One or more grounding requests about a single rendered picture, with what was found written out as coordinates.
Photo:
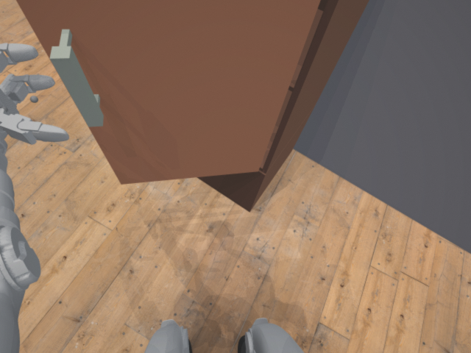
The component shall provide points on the left robot hand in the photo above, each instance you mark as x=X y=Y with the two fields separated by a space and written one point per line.
x=13 y=90

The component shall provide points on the left robot forearm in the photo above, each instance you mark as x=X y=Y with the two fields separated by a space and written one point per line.
x=7 y=202

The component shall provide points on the left robot thigh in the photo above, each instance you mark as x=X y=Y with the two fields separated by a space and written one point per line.
x=170 y=339

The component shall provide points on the cupboard door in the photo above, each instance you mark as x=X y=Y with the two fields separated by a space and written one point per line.
x=188 y=88

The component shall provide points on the left robot upper arm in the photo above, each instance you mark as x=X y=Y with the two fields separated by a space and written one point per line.
x=19 y=267

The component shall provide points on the handle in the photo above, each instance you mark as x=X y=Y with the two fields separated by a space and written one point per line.
x=66 y=64

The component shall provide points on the robot left shin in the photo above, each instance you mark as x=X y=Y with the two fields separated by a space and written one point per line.
x=169 y=322

